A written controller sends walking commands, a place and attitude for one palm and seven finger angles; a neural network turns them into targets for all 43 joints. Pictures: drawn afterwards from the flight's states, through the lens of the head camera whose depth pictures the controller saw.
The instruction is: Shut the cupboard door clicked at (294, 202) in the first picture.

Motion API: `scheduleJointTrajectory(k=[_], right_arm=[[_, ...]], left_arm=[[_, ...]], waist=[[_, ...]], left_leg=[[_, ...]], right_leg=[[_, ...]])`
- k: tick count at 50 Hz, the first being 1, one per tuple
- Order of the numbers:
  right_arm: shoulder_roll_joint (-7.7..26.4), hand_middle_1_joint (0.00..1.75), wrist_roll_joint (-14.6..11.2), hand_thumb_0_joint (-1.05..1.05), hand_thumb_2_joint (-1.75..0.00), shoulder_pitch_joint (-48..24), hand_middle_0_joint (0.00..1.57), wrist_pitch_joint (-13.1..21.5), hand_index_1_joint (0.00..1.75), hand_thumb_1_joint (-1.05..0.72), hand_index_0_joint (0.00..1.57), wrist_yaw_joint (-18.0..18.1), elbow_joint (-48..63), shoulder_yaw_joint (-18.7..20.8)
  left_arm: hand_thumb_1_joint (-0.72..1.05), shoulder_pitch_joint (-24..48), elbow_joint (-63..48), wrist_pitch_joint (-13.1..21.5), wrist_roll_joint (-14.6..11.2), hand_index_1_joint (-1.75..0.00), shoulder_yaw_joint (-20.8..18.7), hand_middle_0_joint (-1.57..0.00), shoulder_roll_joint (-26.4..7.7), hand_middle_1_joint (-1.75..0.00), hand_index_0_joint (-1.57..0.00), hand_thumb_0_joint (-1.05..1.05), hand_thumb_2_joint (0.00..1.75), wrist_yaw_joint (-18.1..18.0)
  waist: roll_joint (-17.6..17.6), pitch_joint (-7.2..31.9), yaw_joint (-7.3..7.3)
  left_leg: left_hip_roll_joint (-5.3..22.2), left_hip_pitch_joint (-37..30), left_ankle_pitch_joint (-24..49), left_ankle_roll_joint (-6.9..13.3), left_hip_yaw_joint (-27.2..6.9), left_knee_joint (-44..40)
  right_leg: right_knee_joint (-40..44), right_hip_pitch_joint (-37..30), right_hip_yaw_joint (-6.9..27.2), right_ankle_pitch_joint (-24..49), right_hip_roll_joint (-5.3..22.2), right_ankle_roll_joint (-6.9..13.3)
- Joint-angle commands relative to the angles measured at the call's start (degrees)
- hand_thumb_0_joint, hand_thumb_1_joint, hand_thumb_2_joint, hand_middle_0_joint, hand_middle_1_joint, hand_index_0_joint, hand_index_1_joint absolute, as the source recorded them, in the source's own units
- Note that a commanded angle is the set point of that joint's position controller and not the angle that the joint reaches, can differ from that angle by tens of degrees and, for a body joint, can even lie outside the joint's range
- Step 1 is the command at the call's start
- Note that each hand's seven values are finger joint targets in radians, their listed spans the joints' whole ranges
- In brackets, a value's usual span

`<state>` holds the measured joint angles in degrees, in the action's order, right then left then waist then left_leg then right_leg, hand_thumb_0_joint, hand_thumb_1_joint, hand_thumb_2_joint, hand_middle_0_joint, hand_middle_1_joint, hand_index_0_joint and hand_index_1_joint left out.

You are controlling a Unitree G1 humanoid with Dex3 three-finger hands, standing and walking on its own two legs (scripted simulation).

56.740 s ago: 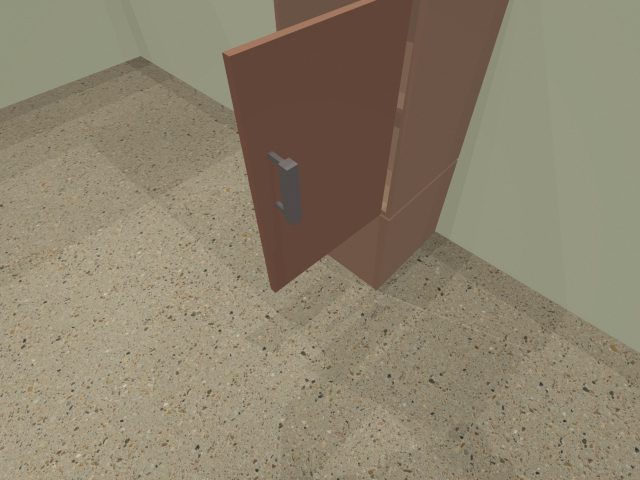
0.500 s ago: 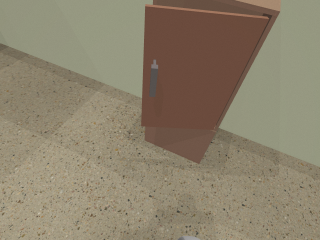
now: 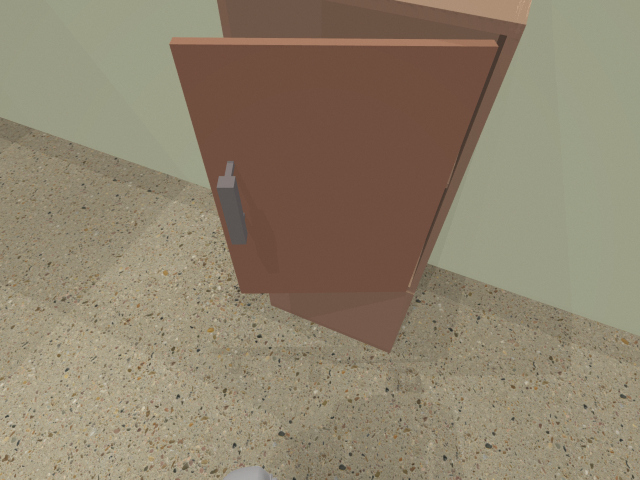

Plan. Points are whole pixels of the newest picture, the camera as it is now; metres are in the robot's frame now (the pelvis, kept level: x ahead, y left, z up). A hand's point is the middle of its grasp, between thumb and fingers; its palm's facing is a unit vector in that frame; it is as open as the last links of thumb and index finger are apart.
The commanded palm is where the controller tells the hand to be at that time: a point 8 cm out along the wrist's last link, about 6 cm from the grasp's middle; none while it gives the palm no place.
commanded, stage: come to a stop and stand still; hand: left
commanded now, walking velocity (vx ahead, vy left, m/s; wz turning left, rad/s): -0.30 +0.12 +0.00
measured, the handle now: (235, 203) +0.52 +0.15 +0.00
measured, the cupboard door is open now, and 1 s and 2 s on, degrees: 25 25 25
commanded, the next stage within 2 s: look again from close up in 1.10 s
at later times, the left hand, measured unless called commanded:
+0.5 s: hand out of the picture +0.06 +0.18 -0.17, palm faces +0.02 -0.96 -0.26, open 7.3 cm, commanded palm none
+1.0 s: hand out of the picture +0.03 +0.20 -0.17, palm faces -0.02 -0.99 -0.17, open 7.3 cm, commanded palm none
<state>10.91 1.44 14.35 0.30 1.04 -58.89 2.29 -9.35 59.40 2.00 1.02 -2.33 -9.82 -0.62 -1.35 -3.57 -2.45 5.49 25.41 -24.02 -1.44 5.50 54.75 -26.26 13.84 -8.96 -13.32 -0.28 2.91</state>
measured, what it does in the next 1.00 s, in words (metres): steps on the spot: left foot, then left foot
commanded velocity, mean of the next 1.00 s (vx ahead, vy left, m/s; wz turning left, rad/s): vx -0.08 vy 0.02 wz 0.00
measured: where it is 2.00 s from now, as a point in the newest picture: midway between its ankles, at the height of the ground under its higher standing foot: outside the picture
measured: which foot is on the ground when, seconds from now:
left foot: up 0.00-0.06, down 0.08-0.36, up 0.38-0.60, down 0.62-1.00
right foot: down 0.00-1.00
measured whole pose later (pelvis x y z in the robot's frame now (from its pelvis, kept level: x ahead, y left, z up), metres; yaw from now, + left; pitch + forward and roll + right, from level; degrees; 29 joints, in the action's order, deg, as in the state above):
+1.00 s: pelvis +0.02 +0.03 +0.01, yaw -3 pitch -1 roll +0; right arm 7.6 0.7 15.9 -0.1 1.7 -64.2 -0.6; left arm -13.6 64.8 -1.1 0.4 -0.5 -10.0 -1.0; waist 1.9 -2.5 0.1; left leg 0.2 7.7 -12.7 1.0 4.4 21.8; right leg -22.6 8.6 -2.4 -12.4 2.4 -1.1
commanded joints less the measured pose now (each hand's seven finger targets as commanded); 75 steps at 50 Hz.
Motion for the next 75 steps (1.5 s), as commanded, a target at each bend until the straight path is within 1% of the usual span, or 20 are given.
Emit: scheduleJointTrajectory(k=[1,4,8,10,15,17,18,19,22,27,29,31,36,45,59,60,62,63,67,75], right_arm=[[-0.7,0.30,-0.3,0.00,-0.90,6.2,0.20,0.1,0.30,-0.90,0.20,0.0,0.5,-1.4],[4.6,0.30,-0.6,0.00,-0.90,4.8,0.20,1.0,0.30,-0.90,0.20,0.5,0.1,-1.3],[6.8,0.30,-1.3,0.00,-0.90,-0.3,0.20,-0.3,0.30,-0.90,0.20,1.7,1.7,-0.3],[7.9,0.30,-1.0,0.00,-0.90,-0.5,0.20,-1.2,0.30,-0.90,0.20,1.8,2.7,0.5],[8.6,0.30,-0.7,0.00,-0.90,-3.3,0.20,-2.7,0.30,-0.90,0.20,1.5,6.1,2.1],[6.2,0.30,-0.7,0.00,-0.90,-3.2,0.20,-3.2,0.30,-0.90,0.20,1.0,6.9,1.8],[4.6,0.30,-0.7,0.00,-0.90,-4.4,0.20,-3.6,0.30,-0.90,0.20,0.9,7.4,1.5],[4.3,0.30,-0.8,0.00,-0.90,-6.2,0.20,-3.9,0.30,-0.90,0.20,0.9,7.5,1.5],[4.2,0.30,-1.1,0.00,-0.90,-7.5,0.20,-4.0,0.30,-0.90,0.20,0.6,6.5,1.2],[3.7,0.30,-1.4,0.00,-0.90,-4.2,0.20,-2.9,0.30,-0.90,0.20,0.3,3.9,0.3],[3.7,0.30,-1.1,0.00,-0.90,-0.8,0.20,-2.0,0.30,-0.90,0.20,0.3,1.7,-0.2],[7.7,0.30,-0.6,0.00,-0.90,-1.0,0.20,-0.8,0.30,-0.90,0.20,0.6,1.2,-0.1],[6.6,0.30,-0.7,0.00,-0.90,-2.0,0.20,-0.4,0.30,-0.90,0.20,1.0,-0.5,-1.1],[4.6,0.30,-0.8,0.00,-0.90,2.4,0.20,0.1,0.30,-0.90,0.20,1.0,-2.7,-1.3],[2.4,0.30,-1.1,0.00,-0.90,5.7,0.20,0.6,0.30,-0.90,0.20,1.2,-4.6,-1.6],[4.7,0.30,-1.4,0.00,-0.90,0.3,0.20,2.1,0.30,-0.90,0.20,0.2,-1.0,-1.8],[2.5,0.30,-0.8,0.00,-0.90,5.9,0.20,1.8,0.30,-0.90,0.20,0.0,-0.1,-1.8],[2.1,0.30,-0.4,0.00,-0.90,5.6,0.20,2.2,0.30,-0.90,0.20,0.0,0.4,-1.8],[3.2,0.30,-0.8,0.00,-0.90,6.1,0.20,2.0,0.30,-0.90,0.20,0.4,1.3,-1.8],[4.2,0.30,-0.7,0.00,-0.90,4.8,0.20,2.1,0.30,-0.90,0.20,0.4,0.2,-1.9]], left_arm=[[0.90,-2.4,-0.7,0.7,-0.2,-0.30,0.0,-0.20,-5.2,-0.30,-0.20,0.00,0.90,-0.6],[0.90,-5.6,0.0,-0.1,-1.0,-0.30,1.0,-0.20,-3.4,-0.30,-0.20,0.00,0.90,-1.4],[0.90,-7.2,-0.1,-2.1,-0.5,-0.30,0.5,-0.20,-6.1,-0.30,-0.20,0.00,0.90,-2.0],[0.90,-7.8,-0.8,-2.4,-0.4,-0.30,-0.1,-0.20,-6.9,-0.30,-0.20,0.00,0.90,-2.0],[0.90,-8.6,-3.3,-2.7,0.3,-0.30,-1.1,-0.20,-8.1,-0.30,-0.20,0.00,0.90,-2.1],[0.90,-8.9,-3.7,-2.5,0.7,-0.30,-1.5,-0.20,-10.2,-0.30,-0.20,0.00,0.90,-2.1],[0.90,-9.9,-3.1,-2.4,0.9,-0.30,-1.6,-0.20,-10.3,-0.30,-0.20,0.00,0.90,-2.2],[0.90,-9.9,-3.0,-2.5,0.9,-0.30,-1.5,-0.20,-9.9,-0.30,-0.20,0.00,0.90,-2.2],[0.90,-6.6,-4.0,-2.5,0.9,-0.30,-1.3,-0.20,-9.9,-0.30,-0.20,0.00,0.90,-2.1],[0.90,-5.7,-3.1,-2.1,0.5,-0.30,-1.5,-0.20,-10.7,-0.30,-0.20,0.00,0.90,-1.8],[0.90,-4.8,-2.0,-2.1,-0.1,-0.30,-1.0,-0.20,-9.9,-0.30,-0.20,0.00,0.90,-1.6],[0.90,-6.7,-1.8,-2.5,-0.6,-0.30,-0.4,-0.20,-6.9,-0.30,-0.20,0.00,0.90,-1.6],[0.90,-4.9,0.7,-3.2,-0.6,-0.30,0.3,-0.20,-6.2,-0.30,-0.20,0.00,0.90,-1.0],[0.90,-6.5,3.6,-2.6,-0.4,-0.30,0.8,-0.20,-4.8,-0.30,-0.20,0.00,0.90,-0.8],[0.90,-10.3,5.4,-1.8,-0.5,-0.30,1.5,-0.20,-2.8,-0.30,-0.20,0.00,0.90,-1.2],[0.90,-13.0,6.0,0.2,0.6,-0.30,2.6,-0.20,-4.4,-0.30,-0.20,0.00,0.90,-3.6],[0.90,-10.8,3.1,0.3,-0.1,-0.30,2.1,-0.20,-5.9,-0.30,-0.20,0.00,0.90,-2.6],[0.90,-10.8,2.8,0.3,0.0,-0.30,2.2,-0.20,-5.1,-0.30,-0.20,0.00,0.90,-2.3],[0.90,-10.9,2.7,-0.2,-0.1,-0.30,2.6,-0.20,-3.3,-0.30,-0.20,0.00,0.90,-1.8],[0.90,-10.1,2.0,-0.3,-0.2,-0.30,2.1,-0.20,-4.8,-0.30,-0.20,0.00,0.90,-1.5]], waist=[[4.4,4.3,-0.18],[-3.7,6.0,1.57],[-9.6,3.4,2.49],[-7.2,5.8,2.33],[0.8,9.8,2.56],[8.9,9.3,2.89],[12.6,7.5,3.93],[12.5,6.3,4.61],[8.6,3.7,3.40],[10.1,5.9,3.13],[8.2,7.0,1.88],[-1.3,7.8,3.93],[-4.8,1.6,4.34],[-0.6,-1.7,3.39],[1.8,-0.7,2.69],[-3.2,-0.5,4.13],[-4.7,4.0,1.59],[-7.5,3.8,2.21],[1.4,0.4,1.97],[2.3,-1.1,2.61]], left_leg=[[-0.7,-9.9,9.8,-0.4,-1.5,-20.1],[6.3,-19.7,46.6,3.1,-8.2,-29.8],[7.7,-18.2,53.4,5.9,-8.8,-30.2],[8.3,-21.2,57.0,6.5,-8.9,-28.4],[5.2,-18.2,41.3,4.9,-6.5,-22.7],[-1.7,-10.5,19.4,1.4,-1.7,-15.0],[-5.2,-5.0,-1.9,0.3,-2.2,-8.9],[-5.4,-2.0,-8.3,0.4,-4.8,-2.1],[-4.8,0.4,-5.9,-0.2,-6.4,2.9],[-3.9,-7.6,1.2,-0.6,-3.4,-17.5],[-3.4,-16.0,15.3,-0.1,-3.6,-31.4],[5.6,-18.3,35.1,3.7,-11.1,-31.6],[3.4,-10.7,20.6,3.4,-10.7,-37.4],[1.5,-11.1,10.1,2.5,-9.0,-40.9],[0.6,-15.0,15.4,2.7,-6.9,-38.6],[1.7,-12.2,26.2,1.3,-4.8,-26.6],[0.1,-11.9,12.9,2.2,-7.1,-30.5],[0.4,-11.5,16.7,2.8,-7.8,-30.6],[0.7,-10.9,15.4,3.9,-8.6,-32.2],[-0.1,-11.6,14.9,3.9,-7.9,-34.6]], right_leg=[[7.4,-0.8,9.7,23.2,13.5,7.1],[2.8,0.0,7.7,16.0,7.7,-0.7],[-0.3,-2.0,7.4,13.1,6.7,-2.2],[-2.5,-1.1,7.5,12.9,6.3,-2.0],[-2.2,-2.4,12.8,25.1,9.0,0.3],[0.2,-7.1,18.8,44.0,17.0,4.8],[1.5,-9.1,20.8,53.4,20.3,8.2],[2.4,-8.9,20.9,55.3,21.9,10.3],[2.7,-8.6,16.5,47.5,18.2,9.9],[1.3,-9.4,14.3,36.1,15.4,7.9],[-1.2,-7.1,13.0,28.5,12.4,3.5],[-1.2,-5.1,9.8,11.8,7.0,-1.2],[3.0,-8.4,9.3,3.8,5.3,-1.9],[6.6,-6.4,10.4,3.1,5.8,-2.0],[7.6,-4.6,11.1,5.5,6.4,-1.9],[4.7,-2.9,12.0,20.5,9.3,-1.8],[1.7,-2.7,10.8,0.6,7.5,-0.3],[0.9,-2.3,10.1,2.2,6.8,-0.3],[1.0,-0.3,9.8,0.7,5.7,-0.9],[1.8,-0.5,10.3,1.8,6.2,-1.2]])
